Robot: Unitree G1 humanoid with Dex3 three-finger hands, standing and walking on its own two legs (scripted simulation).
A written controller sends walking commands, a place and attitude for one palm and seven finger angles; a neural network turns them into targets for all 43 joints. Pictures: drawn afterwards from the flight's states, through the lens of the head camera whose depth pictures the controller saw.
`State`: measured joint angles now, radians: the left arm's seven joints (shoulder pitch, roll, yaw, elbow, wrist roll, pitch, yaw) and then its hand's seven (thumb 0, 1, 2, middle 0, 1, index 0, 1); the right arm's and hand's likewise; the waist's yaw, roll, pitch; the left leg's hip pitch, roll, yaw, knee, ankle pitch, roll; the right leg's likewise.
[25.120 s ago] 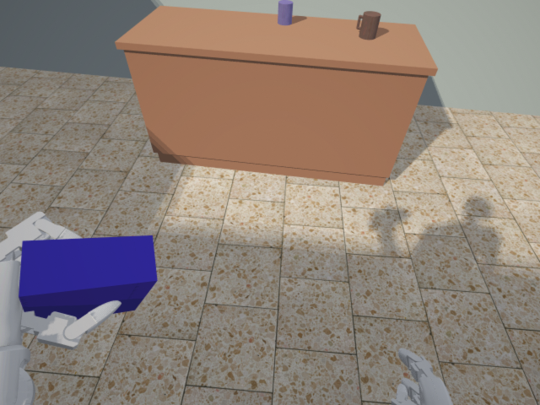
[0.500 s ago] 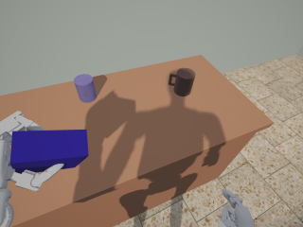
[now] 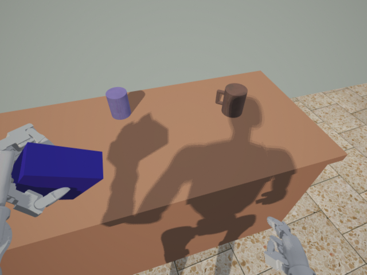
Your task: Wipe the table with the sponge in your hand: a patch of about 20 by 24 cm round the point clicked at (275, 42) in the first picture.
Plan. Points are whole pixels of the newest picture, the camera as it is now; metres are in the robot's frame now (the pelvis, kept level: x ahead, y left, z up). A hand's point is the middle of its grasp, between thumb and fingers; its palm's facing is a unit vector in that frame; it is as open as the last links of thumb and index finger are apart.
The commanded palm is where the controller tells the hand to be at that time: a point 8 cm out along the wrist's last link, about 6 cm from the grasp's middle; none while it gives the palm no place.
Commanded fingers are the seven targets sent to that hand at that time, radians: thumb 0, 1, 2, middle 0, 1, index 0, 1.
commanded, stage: turn the palm down, sponge in hand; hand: left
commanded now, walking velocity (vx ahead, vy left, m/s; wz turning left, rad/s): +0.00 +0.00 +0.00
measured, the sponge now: (65, 176) +0.23 +0.26 +0.13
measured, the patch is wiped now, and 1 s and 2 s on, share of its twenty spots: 0.00 0.00 0.00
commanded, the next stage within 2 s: move the sponge above the wiping area in 1.78 s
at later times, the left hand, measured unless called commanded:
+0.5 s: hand (52, 174) +0.23 +0.27 +0.14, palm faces +0.25 -0.45 -0.86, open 9.4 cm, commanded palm +0.20 +0.28 +0.19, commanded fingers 0.00 0.10 1.30 -1.20 -1.60 -1.20 -1.60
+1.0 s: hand (47, 174) +0.23 +0.29 +0.13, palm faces +0.14 -0.25 -0.96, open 9.4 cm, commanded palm +0.21 +0.29 +0.19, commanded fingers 0.00 0.10 1.30 -1.20 -1.60 -1.20 -1.60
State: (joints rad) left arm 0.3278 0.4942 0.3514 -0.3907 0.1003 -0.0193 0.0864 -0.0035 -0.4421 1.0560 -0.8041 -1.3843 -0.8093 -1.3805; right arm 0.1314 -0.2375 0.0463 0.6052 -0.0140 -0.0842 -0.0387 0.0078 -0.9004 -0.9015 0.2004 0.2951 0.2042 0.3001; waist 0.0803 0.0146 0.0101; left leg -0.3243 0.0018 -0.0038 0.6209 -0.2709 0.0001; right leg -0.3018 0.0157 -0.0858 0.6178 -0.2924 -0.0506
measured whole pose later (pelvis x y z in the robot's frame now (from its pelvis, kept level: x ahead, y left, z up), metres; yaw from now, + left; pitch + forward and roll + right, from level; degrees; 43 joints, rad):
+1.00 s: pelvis +0.01 +0.01 +0.01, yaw -1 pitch -2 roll +0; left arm 0.24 0.56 0.08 -0.33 0.65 0.31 0.00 0.00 -0.44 1.06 -0.80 -1.39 -0.81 -1.38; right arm 0.07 -0.26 0.07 0.59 0.04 0.00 -0.10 0.01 -0.90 -0.90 0.20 0.29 0.20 0.30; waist 0.12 0.10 -0.01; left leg -0.25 -0.01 0.01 0.54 -0.26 0.01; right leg -0.23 0.01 -0.07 0.54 -0.27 -0.04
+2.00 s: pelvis +0.00 +0.00 +0.02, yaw -1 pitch -5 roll +0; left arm 0.12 0.51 -0.04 -0.17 0.88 0.38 -0.03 0.00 -0.44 1.06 -0.80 -1.39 -0.81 -1.38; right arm 0.00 -0.27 0.06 0.68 0.04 0.01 -0.07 0.01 -0.90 -0.90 0.20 0.29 0.20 0.30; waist 0.14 0.12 0.02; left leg -0.15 0.00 0.02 0.43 -0.19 0.00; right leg -0.15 0.03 -0.06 0.44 -0.21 -0.06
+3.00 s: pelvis +0.01 +0.00 +0.02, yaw -1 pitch -3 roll +0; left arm 0.05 0.43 -0.12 -0.03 0.93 0.42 0.03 0.00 -0.44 1.06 -0.80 -1.39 -0.81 -1.39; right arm 0.00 -0.26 0.05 0.69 0.04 0.02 -0.06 0.01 -0.90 -0.90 0.20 0.29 0.20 0.30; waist 0.13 0.11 0.00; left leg -0.17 0.00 0.01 0.42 -0.20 0.01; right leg -0.16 0.02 -0.05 0.44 -0.22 -0.05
